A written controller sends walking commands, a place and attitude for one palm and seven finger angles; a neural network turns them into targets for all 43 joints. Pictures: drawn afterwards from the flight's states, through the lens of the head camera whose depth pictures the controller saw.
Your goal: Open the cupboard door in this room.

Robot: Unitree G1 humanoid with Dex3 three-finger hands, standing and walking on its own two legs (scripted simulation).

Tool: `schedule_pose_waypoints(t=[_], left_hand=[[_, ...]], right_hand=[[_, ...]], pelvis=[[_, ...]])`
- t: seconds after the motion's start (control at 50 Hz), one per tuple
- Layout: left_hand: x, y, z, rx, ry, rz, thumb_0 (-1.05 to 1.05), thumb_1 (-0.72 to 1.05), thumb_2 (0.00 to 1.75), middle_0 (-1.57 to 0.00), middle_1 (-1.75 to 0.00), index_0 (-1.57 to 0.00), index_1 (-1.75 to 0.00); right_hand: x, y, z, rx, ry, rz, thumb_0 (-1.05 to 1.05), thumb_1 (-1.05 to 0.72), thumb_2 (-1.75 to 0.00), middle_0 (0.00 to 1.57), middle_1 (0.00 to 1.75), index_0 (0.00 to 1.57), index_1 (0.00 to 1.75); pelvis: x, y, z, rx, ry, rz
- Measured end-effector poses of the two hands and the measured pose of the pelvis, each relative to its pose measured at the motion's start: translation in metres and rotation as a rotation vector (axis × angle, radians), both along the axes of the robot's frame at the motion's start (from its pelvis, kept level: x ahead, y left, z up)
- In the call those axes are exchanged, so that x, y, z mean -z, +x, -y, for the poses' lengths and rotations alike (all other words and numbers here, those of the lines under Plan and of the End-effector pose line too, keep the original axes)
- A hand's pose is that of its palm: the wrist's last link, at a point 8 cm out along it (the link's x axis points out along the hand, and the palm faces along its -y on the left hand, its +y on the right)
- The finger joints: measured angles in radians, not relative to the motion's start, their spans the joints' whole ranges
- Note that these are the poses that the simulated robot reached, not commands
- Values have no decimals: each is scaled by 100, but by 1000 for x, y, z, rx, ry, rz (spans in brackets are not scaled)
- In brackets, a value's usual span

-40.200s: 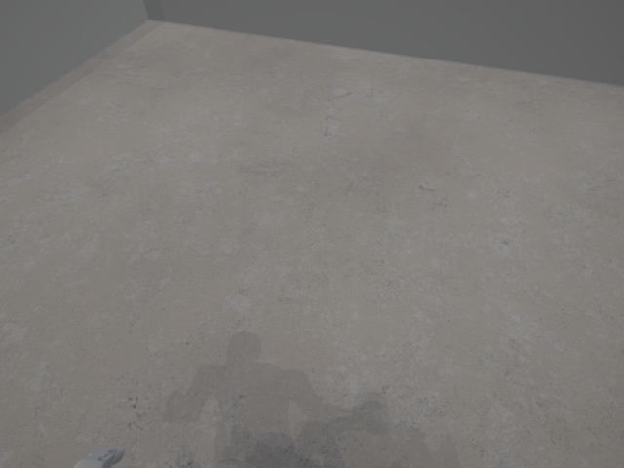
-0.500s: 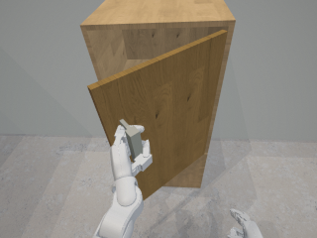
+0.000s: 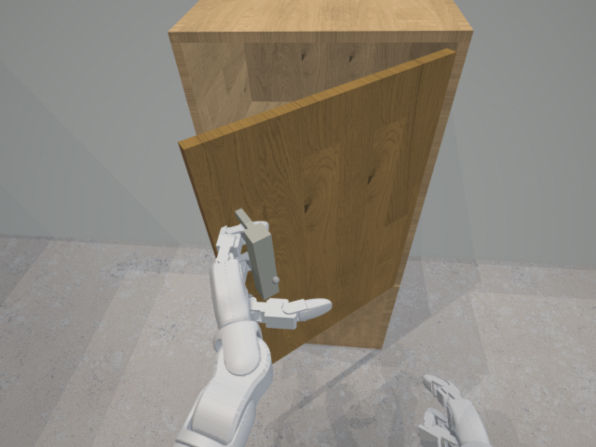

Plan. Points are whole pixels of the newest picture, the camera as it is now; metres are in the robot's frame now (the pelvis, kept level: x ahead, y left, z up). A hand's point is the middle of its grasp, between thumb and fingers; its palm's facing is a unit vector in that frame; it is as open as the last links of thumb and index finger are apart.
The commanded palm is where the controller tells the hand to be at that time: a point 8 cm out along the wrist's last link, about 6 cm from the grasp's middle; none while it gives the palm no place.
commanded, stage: open thumb and fingers to let go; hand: left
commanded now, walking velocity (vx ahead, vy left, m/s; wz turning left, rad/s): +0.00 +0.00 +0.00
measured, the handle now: (255, 253) +0.35 +0.08 +0.10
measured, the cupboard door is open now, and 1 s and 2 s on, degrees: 39 42 41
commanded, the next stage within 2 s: slide the hand sideways off the handle in 0.26 s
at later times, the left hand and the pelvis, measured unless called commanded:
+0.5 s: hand (277, 302) +0.27 +0.05 +0.10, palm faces -0.04 -1.00 -0.06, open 15.7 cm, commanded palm +0.25 +0.08 +0.10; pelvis -0.02 +0.01 +0.00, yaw +0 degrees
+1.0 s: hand (261, 322) +0.24 +0.06 +0.10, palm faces -0.11 -0.99 +0.01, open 16.1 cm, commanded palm +0.21 +0.13 +0.10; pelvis -0.01 +0.02 +0.00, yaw -3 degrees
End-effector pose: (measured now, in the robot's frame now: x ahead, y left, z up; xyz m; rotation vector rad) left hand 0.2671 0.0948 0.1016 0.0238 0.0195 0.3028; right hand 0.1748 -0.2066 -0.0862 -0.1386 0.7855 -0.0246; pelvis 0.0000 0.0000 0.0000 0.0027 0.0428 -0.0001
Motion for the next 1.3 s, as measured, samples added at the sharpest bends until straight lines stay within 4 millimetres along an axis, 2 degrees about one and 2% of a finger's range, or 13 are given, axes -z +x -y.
schedule_pose_waypoints(t=[0.22,0.4,0.52,0.6,0.72,0.84,1.18,1.3], left_hand=[[0,1,4,37,3,-1,-1,-48,30,-25,-77,-25,-78],[0,-3,3,51,8,-1,-1,-49,30,-36,-59,-33,-64],[3,-15,-5,400,41,50,-1,-49,30,-27,-44,-19,-47],[5,-17,0,482,-14,44,-1,-50,30,-22,-37,-16,-39],[5,-20,4,454,-31,41,-1,-50,30,-19,-35,-19,-35],[3,-24,0,453,-32,46,-1,-50,30,-20,-34,-19,-33],[3,-58,-51,359,-19,33,-1,-50,30,-19,-32,-19,-31],[3,-68,-63,353,-9,29,-1,-50,30,-17,-31,-17,-30]], right_hand=[[6,-12,-7,6,6,-24,1,-91,-90,20,29,20,30],[4,-14,-8,-10,-2,-14,1,-91,-90,20,29,20,30],[0,-24,-6,4,-13,7,1,-91,-90,20,29,20,30],[-3,-31,-5,30,-16,33,1,-91,-90,20,29,20,30],[-9,-38,-7,47,-8,49,1,-91,-90,20,29,20,30],[-14,-37,-8,55,-5,51,1,-91,-90,20,29,20,30],[-24,-1,-2,25,-27,128,1,-91,-90,20,29,20,30],[-23,5,-3,15,-29,152,1,-91,-90,20,29,20,30]], pelvis=[[2,-5,-7,7,-6,-3],[3,-12,-8,2,-9,7],[2,-17,-11,-3,-4,16],[1,-20,-14,5,-8,27],[-1,-20,-17,29,-3,32],[-4,-15,-16,46,-2,35],[-1,2,-14,36,-3,8],[2,5,-13,27,-4,-8]])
